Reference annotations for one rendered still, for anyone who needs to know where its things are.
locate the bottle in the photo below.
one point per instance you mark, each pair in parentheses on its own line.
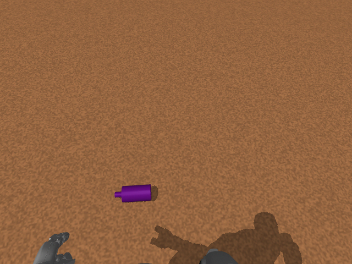
(135,193)

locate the left robot hand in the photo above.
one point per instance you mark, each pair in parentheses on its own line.
(48,251)

